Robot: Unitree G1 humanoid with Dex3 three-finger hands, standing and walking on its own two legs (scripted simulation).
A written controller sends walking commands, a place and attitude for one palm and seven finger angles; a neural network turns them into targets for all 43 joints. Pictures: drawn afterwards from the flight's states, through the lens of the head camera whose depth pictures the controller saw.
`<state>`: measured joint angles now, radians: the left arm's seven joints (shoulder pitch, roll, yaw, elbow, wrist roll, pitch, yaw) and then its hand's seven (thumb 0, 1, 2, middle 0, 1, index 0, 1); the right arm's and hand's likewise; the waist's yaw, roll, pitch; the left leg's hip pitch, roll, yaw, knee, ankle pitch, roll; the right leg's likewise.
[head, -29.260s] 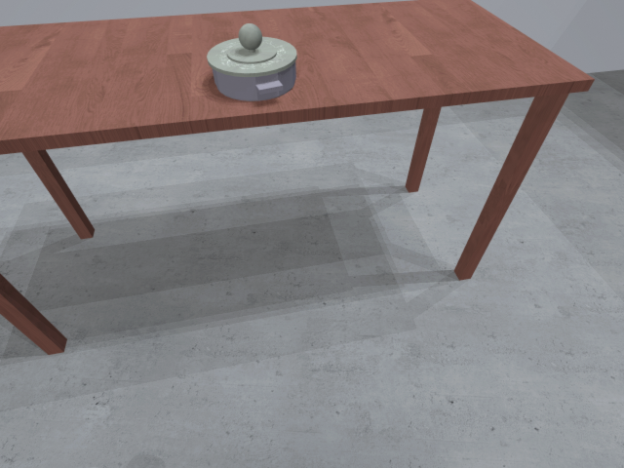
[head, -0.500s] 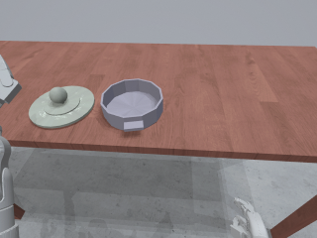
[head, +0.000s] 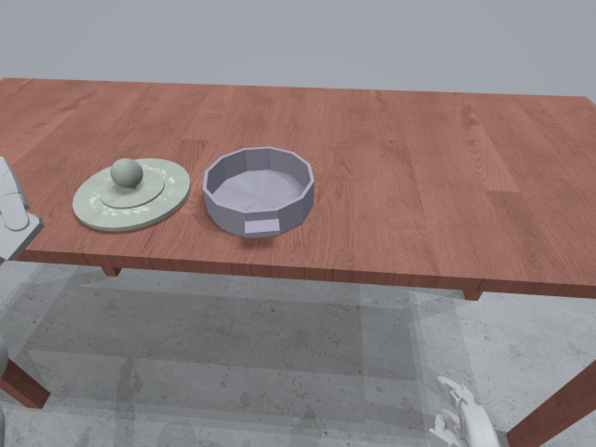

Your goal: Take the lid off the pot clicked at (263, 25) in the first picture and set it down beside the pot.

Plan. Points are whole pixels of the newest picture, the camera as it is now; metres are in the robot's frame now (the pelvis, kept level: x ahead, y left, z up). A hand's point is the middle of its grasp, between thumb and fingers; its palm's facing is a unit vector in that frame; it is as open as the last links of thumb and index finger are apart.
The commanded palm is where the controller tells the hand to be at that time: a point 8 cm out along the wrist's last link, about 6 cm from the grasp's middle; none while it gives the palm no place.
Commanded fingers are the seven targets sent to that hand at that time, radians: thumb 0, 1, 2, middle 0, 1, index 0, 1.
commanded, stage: draw the hand back to the body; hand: left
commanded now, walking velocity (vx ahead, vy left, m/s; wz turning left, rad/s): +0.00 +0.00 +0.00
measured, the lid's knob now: (126, 173) +0.48 +0.37 +0.11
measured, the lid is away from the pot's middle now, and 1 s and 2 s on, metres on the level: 0.23 0.23 0.23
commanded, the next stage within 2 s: step back with the hand held close in 0.20 s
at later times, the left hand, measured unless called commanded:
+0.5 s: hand (40, 240) +0.18 +0.24 +0.27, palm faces +0.47 -0.80 -0.38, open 7.5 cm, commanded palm +0.12 +0.30 +0.28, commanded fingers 0.00 0.90 0.90 -0.20 -0.30 -0.20 -0.30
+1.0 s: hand out of the picture +0.11 +0.27 +0.28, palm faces +0.51 -0.76 -0.41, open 7.4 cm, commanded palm +0.06 +0.34 +0.28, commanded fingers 0.00 0.90 0.90 -0.20 -0.30 -0.20 -0.30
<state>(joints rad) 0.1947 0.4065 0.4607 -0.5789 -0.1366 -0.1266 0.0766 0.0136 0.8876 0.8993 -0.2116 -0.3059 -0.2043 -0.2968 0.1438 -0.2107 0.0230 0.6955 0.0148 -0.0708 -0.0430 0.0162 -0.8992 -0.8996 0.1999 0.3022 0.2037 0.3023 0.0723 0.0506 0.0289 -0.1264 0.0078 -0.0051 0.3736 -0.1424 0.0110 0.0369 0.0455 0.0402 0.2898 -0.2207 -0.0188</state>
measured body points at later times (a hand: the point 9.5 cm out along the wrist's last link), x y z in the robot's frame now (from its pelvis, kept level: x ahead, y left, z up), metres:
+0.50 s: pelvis -0.01 +0.02 -0.01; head -0.01 +0.01 +0.44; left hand +0.15 +0.28 +0.29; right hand +0.18 -0.22 -0.08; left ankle +0.05 +0.11 -0.75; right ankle -0.03 -0.11 -0.75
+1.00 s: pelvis -0.07 +0.06 -0.03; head -0.08 +0.07 +0.42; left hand +0.08 +0.31 +0.30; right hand +0.06 -0.19 -0.11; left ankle +0.05 +0.11 -0.75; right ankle -0.04 -0.10 -0.75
